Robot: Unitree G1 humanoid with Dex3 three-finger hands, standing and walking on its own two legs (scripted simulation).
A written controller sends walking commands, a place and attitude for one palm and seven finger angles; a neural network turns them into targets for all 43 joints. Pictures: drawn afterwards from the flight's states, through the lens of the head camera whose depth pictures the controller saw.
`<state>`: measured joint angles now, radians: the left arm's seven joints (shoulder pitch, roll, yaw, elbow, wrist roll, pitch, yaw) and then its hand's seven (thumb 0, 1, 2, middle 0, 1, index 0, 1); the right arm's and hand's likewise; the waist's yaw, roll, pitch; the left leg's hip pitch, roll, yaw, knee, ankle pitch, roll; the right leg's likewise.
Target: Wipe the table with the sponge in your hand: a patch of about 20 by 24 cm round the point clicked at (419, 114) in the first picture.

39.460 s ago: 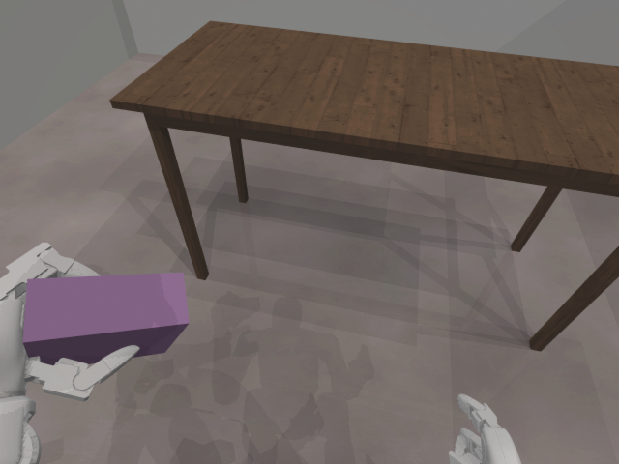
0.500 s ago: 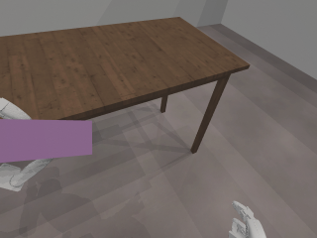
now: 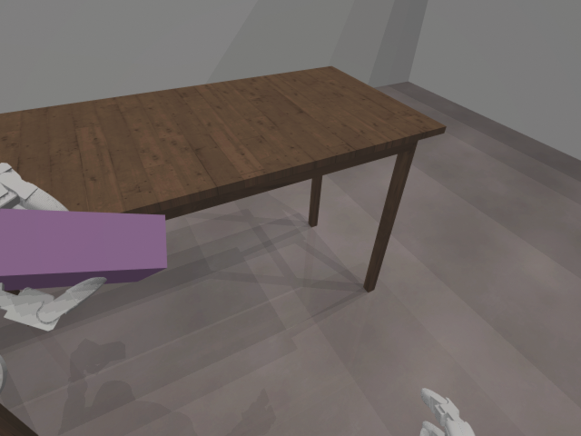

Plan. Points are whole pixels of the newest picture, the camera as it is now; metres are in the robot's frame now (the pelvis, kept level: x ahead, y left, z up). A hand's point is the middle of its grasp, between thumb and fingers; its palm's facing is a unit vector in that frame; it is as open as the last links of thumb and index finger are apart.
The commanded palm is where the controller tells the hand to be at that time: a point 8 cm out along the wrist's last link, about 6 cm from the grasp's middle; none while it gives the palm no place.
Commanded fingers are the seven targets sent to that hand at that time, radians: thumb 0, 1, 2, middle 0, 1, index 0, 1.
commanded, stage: stop stepping back and stand still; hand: left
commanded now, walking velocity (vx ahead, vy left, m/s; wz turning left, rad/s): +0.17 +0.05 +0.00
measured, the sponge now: (107, 252) +0.24 +0.20 +0.22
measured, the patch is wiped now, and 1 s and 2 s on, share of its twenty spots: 0.95 0.95 0.95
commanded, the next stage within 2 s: stand and wait in 0.34 s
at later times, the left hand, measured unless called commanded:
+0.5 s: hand (51, 268) +0.20 +0.23 +0.24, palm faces +0.40 -0.83 -0.38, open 9.5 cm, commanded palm +0.15 +0.28 +0.25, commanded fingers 0.00 0.10 1.30 -1.20 -1.60 -1.20 -1.60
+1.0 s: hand (20, 239) +0.24 +0.27 +0.24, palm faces +0.41 -0.82 -0.40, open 9.5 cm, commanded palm +0.18 +0.32 +0.25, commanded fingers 0.00 0.10 1.30 -1.20 -1.60 -1.20 -1.60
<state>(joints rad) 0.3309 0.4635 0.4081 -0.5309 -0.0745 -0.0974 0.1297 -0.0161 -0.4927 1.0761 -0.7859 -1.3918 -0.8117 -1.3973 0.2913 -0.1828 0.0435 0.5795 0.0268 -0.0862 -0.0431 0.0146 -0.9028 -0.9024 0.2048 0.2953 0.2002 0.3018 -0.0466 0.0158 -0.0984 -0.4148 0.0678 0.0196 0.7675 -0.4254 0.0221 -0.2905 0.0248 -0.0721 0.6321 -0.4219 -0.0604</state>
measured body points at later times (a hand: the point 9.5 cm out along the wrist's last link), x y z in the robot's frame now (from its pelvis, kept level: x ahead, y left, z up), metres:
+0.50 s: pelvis -0.01 +0.00 +0.01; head -0.02 +0.00 +0.46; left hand +0.17 +0.27 +0.26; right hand +0.14 -0.22 -0.09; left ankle +0.01 +0.14 -0.67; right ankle +0.00 -0.08 -0.72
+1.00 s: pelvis +0.02 +0.04 +0.02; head +0.03 +0.04 +0.47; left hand +0.21 +0.32 +0.26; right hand +0.21 -0.18 -0.06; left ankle +0.03 +0.16 -0.72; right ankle +0.00 -0.08 -0.72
